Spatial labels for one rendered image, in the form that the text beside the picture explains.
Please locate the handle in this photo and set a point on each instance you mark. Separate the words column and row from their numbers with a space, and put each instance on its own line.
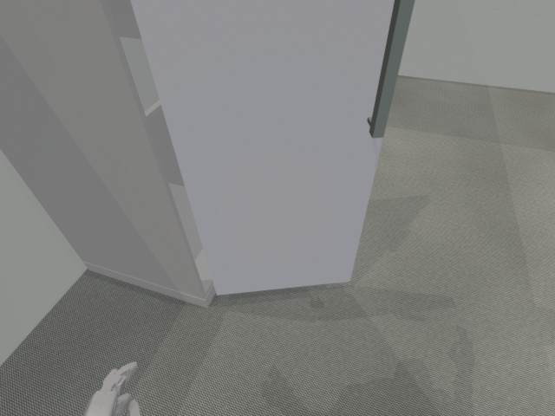
column 397, row 34

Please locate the fridge door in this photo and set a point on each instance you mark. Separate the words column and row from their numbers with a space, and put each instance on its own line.
column 266, row 103

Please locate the left robot hand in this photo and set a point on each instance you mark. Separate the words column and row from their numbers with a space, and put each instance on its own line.
column 106, row 402

